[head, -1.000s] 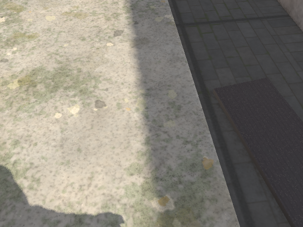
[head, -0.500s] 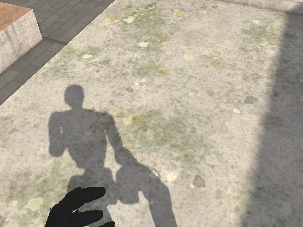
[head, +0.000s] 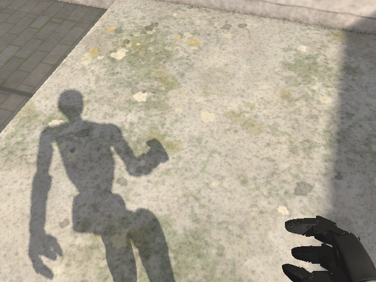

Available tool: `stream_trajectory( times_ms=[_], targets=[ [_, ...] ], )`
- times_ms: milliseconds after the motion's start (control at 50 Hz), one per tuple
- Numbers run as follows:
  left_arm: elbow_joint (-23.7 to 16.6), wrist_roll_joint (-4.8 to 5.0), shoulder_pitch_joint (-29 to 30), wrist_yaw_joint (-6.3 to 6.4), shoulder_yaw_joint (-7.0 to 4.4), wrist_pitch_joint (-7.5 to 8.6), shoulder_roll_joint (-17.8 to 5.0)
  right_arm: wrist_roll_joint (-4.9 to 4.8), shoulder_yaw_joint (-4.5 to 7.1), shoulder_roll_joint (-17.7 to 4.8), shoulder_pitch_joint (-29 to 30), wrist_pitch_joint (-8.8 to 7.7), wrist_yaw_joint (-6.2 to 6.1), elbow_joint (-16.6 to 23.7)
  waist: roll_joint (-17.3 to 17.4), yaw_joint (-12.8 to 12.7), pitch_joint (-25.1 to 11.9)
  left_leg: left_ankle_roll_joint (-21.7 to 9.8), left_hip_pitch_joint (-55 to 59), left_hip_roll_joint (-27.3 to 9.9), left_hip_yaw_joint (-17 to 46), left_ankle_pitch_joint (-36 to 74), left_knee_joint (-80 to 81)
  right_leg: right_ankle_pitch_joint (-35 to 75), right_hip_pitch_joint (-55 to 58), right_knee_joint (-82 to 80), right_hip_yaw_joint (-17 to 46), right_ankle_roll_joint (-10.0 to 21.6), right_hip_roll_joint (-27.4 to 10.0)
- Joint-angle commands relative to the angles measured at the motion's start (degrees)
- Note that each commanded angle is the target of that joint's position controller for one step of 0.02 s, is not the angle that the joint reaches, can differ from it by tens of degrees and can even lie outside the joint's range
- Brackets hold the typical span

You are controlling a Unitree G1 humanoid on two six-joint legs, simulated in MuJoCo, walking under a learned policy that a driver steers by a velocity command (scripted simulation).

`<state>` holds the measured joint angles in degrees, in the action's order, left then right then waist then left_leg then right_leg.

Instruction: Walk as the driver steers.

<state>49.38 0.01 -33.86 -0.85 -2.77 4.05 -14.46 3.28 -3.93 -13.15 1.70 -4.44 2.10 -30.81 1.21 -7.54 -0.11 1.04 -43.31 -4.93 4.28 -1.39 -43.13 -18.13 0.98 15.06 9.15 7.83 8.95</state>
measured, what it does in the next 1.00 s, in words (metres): walks ahead, turning right: left foot, then right foot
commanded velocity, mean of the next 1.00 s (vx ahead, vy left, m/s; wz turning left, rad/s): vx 0.29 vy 0.00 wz -0.64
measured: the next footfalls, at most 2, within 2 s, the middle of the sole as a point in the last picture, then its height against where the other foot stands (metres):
left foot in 0.12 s outside the picture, level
right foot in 0.50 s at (266, 279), level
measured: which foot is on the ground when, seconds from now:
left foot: up 0.00-0.10, down 0.12-0.50, up 0.52-0.88, down 0.90-1.00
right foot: down 0.00-0.12, up 0.14-0.48, down 0.50-0.92, up 0.94-1.00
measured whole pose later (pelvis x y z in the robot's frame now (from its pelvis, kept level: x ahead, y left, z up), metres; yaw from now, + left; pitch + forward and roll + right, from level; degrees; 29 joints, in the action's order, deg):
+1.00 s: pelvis +0.50 +0.00 -0.01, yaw -36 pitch +0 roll -2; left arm 33.6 -1.0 -5.4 1.6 -2.4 -1.2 -14.0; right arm 0.6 2.2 -15.0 -12.5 0.3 -0.1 -40.4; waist -0.8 2.6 2.1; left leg -0.5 -21.2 0.9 4.7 -15.2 -36.8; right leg -25.5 -24.6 48.5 5.6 -0.9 6.0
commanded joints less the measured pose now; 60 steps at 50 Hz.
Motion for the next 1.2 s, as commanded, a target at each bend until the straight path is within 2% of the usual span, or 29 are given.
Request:
stream_trajectory(
  times_ms=[20, 60, 100, 120, 140, 160, 180, 200, 220, 300, 360, 420, 480, 500, 520, 540, 560, 600, 660, 740, 820, 880, 900, 920, 960, 980, 1060, 1140, 1200],
  targets=[
    [-3.2, 0.48, 2.6, 0.34, -2.97, 1.08, -11.2, -1.16, 1.47, -4.7, 7.1, -0.95, -0.59, 4.8, -4.9, 1.8, 2.5, -0.4, 15.9, 5.7, -5.8, 6.8, 8.4, 37.6, -11.6, -3.0, 11.1, 3.7, -11.1],
    [-2.9, 0.38, 3.2, 0.58, -3.22, 1.15, -12.2, -1.11, 2.7, -7.2, 2.8, -1.3, -1.53, 3.8, -5.1, 4.2, -2.0, -1.6, 26.0, 8.1, -5.3, 2.9, 13.0, 49.5, -8.5, 5.4, 10.8, 1.5, -10.9],
    [-3.8, 0.72, 7.9, 0.39, -4.16, 1.46, -14.8, -0.65, 4.93, -11.4, -15.7, -2.32, -3.42, -0.6, -6.3, 14.1, -10.2, -3.4, 47.5, 4.4, -1.2, 3.7, 14.8, 49.8, -14.7, 28.8, 10.2, -2.1, -7.2],
    [-6.0, 1.28, 9.3, 0.58, -2.9, 1.99, -8.9, 1.06, 6.5, -15.5, -27.5, -2.73, -4.52, -2.6, -0.9, 17.4, -18.1, -5.5, 61.3, -9.0, 8.2, 4.6, 12.1, 24.0, -22.9, 45.8, 5.6, -2.8, -4.6],
    [-8.9, 4.33, 1.5, 1.87, -1.22, 1.25, -3.5, 1.71, 7.59, -18.5, -27.2, -2.42, -4.01, -2.5, 17.2, 12.0, -31.6, -14.5, 77.0, -29.9, 33.7, 28.3, 10.8, -17.8, -36.7, 67.4, -1.0, -5.2, 0.5],
    [-7.9, 1.61, 3.9, 2.56, -2.01, -0.46, -9.9, -0.15, 8.14, -14.9, -24.8, -1.33, -3.61, -2.0, 8.3, 13.1, -31.8, -16.5, 71.9, -25.8, 32.8, 26.6, 11.0, -12.8, -41.4, 71.8, -3.2, -5.0, -4.7],
    [-8.3, 0.31, 10.6, 2.32, -2.44, -1.21, -9.8, -0.56, 6.39, -8.3, -21.5, -1.25, -3.54, -2.1, 4.9, 13.2, -22.3, -14.4, 64.0, -21.2, 22.2, 28.9, 12.3, -8.0, -43.7, 68.2, -4.2, -5.5, -7.2],
    [-11.9, 2.26, 12.3, 2.26, -1.43, -1.83, -6.6, -3.03, 6.55, -6.5, -17.9, -1.39, -3.76, -1.8, 9.2, 12.1, -13.1, -13.5, 59.0, -17.2, 15.8, 28.4, 16.2, -7.7, -47.7, 70.0, -2.7, -8.7, -10.5],
    [-12.6, 2.19, 14.2, 2.2, -1.97, -2.59, -7.9, -3.61, 6.34, -5.1, -15.6, -1.43, -4.09, -2.8, 8.1, 10.5, -10.1, -12.4, 53.1, -15.3, 12.1, 24.3, 18.3, -5.6, -47.6, 68.7, -3.3, -9.4, -12.6],
    [-17.4, 1.75, 17.9, 1.15, -0.78, -5.36, -3.2, -3.81, 7.38, -5.8, -4.8, -1.43, -3.96, -5.2, 4.8, 4.3, 3.5, -10.5, 29.5, -13.0, -2.3, 21.3, 28.1, -4.6, -40.1, 50.5, -5.9, -10.7, -16.2],
    [-15.9, 0.63, 16.5, -0.55, -0.79, -4.9, -4.2, -4.21, 9.1, -10.6, -1.6, -1.26, -4.35, -6.6, 4.7, 3.8, -0.8, -8.2, 27.5, -8.1, -13.2, 21.1, 26.3, 16.4, -27.0, 32.1, -10.2, -9.5, -13.6],
    [-16.3, 0.41, 18.4, -2.24, -1.94, -5.49, -7.4, -6.04, 10.1, -13.8, -2.8, -1.1, -4.07, -7.9, 3.0, 3.7, -2.2, -6.7, 32.7, -9.2, -15.4, 25.6, 20.6, 18.9, -22.5, 25.9, -12.8, -6.1, -11.3],
    [-15.8, 0.53, 13.3, -2.0, -4.97, -5.39, -13.0, -7.06, 11.01, -15.7, -3.5, 0.4, -3.8, -7.8, 1.2, -0.4, -5.5, -4.1, 34.2, -8.6, -17.2, 32.1, 3.6, 16.2, -11.6, 20.0, -16.1, -0.9, -6.1],
    [-14.5, 0.8, 7.9, -1.05, -6.37, -5.1, -15.2, -6.1, 10.38, -13.5, -5.3, 0.89, -3.51, -7.4, -3.3, -2.6, -6.4, -1.9, 26.9, -5.9, -16.4, 17.5, -9.9, 20.6, -2.2, 16.1, -13.1, 1.8, -5.3],
    [-16.2, 1.41, 12.8, 0.13, -6.53, -4.87, -19.7, -2.27, 8.35, -6.1, -9.8, 1.41, -2.91, -6.7, -21.1, 4.5, -3.4, 1.4, 13.6, 3.0, -16.5, -34.2, -28.9, 51.5, 2.0, 15.7, 3.6, 6.1, -14.5],
    [-21.7, -2.1, 17.5, -0.64, -6.14, -3.38, -21.7, -3.1, 8.34, -10.1, -16.0, 1.13, -2.39, -4.8, -21.8, 7.6, -19.0, 3.3, 1.5, 10.9, -2.3, -38.2, -43.6, 38.7, 13.3, 8.1, 35.8, 20.7, -27.9],
    [-23.5, -1.17, 19.7, -1.39, -5.98, -2.96, -19.1, -3.75, 9.07, -14.9, -11.6, 0.8, -2.12, -5.1, -10.0, 4.2, -21.2, 1.9, 1.3, 7.7, 4.2, -32.4, -42.1, 26.0, 12.0, 4.0, 35.0, 17.9, -27.6],
    [-23.3, 1.21, 22.9, -0.66, -4.95, -2.86, -15.2, -2.87, 8.76, -13.2, -6.8, 0.81, -3.0, -4.7, -1.1, 6.6, -11.4, 1.0, 2.2, 5.0, 4.9, -25.3, -33.4, 17.8, 0.2, 4.1, 26.3, 11.5, -21.7],
    [-24.1, 0.48, 26.6, 1.2, -4.54, -4.07, -13.3, -2.63, 8.66, -11.6, -6.8, 1.81, -2.91, -5.6, -1.4, 9.4, -8.3, 1.8, 11.5, 5.3, 3.9, -23.6, -19.4, 29.4, -12.6, 5.5, 17.3, 8.3, -16.1],
    [-22.8, -0.38, 25.5, 2.99, -3.67, -5.27, -11.0, -3.32, 7.2, -7.7, -10.0, 2.94, -2.93, -8.4, -2.0, 8.1, -13.3, 4.5, 18.1, 4.2, 0.0, -16.5, -11.4, 40.9, -15.5, 9.8, 10.5, 7.0, -16.5],
    [-20.1, -1.74, 25.8, 1.93, -0.71, -5.14, -4.5, -3.42, 6.19, -5.5, -9.3, 4.1, -2.77, -7.8, -7.2, 7.0, -10.9, 3.3, 26.6, 1.9, -1.2, -11.6, -5.0, 21.0, -21.8, 8.3, 7.6, 4.1, -16.4],
    [-18.4, -1.67, 25.4, 1.14, -1.31, -4.42, -6.8, -3.28, 7.21, -7.9, -7.8, 3.6, -2.04, -6.2, -9.8, 7.0, -4.2, 0.1, 29.0, 4.2, -4.3, -7.9, 6.7, 7.0, -22.9, 9.6, 5.7, 1.2, -14.8],
    [-17.7, -1.58, 23.5, 1.42, -1.62, -4.29, -7.3, -2.8, 7.73, -10.1, -6.5, 3.5, -1.82, -4.8, -7.4, 6.2, -1.8, -1.7, 26.8, 2.7, -1.1, -1.8, 11.6, 3.9, -21.5, 12.2, 4.7, -1.2, -13.1],
    [-17.8, -2.05, 20.2, 2.05, -1.93, -4.3, -7.0, -2.5, 8.65, -14.2, -5.4, 3.47, -1.85, -3.4, 1.1, 3.1, -0.8, -4.7, 25.0, -2.2, 7.8, 7.0, 15.3, -2.4, -21.4, 19.4, 0.2, -4.4, -8.1],
    [-19.9, -1.28, 25.9, 3.16, -2.51, -4.42, -7.1, -2.61, 9.75, -16.0, -8.3, 3.83, -2.39, -3.4, 14.2, 6.2, 2.2, -15.6, 22.8, -11.1, 28.3, -1.3, 26.2, -8.2, -27.4, 33.2, -7.3, -9.2, -1.8],
    [-21.0, -0.52, 30.4, 3.38, -2.99, -4.62, -7.9, -2.24, 9.82, -15.0, -12.4, 3.71, -2.73, -4.1, 12.6, 9.6, 1.3, -17.5, 26.5, -12.4, 32.1, -1.4, 27.3, -14.7, -32.2, 43.5, -4.2, -9.7, -2.1],
    [-20.0, -0.32, 30.1, 3.0, -2.6, -5.09, -4.0, -4.79, 10.37, -12.8, -9.7, 4.74, -4.18, -3.0, 5.3, 7.7, -3.6, -11.7, 32.7, -4.6, 22.7, 0.9, 22.9, -9.0, -34.4, 46.8, -2.1, -11.3, -4.0],
    [-19.1, 0.72, 31.8, 2.37, -1.85, -3.86, -1.6, -4.62, 11.34, -12.4, -12.2, 6.83, -4.91, -3.0, 8.3, 9.1, -7.5, -10.3, 36.7, -1.3, 23.7, -1.6, 21.8, -6.9, -28.2, 29.3, -3.3, -11.6, -2.2],
    [-17.2, 1.44, 28.8, 1.71, -2.58, -3.18, -4.0, -4.86, 12.17, -13.5, -12.0, 7.2, -4.64, -2.5, 11.4, 8.7, -7.4, -10.7, 34.9, -1.3, 28.5, -5.1, 23.3, -4.9, -21.4, 18.7, -2.7, -10.7, -1.6]
  ],
)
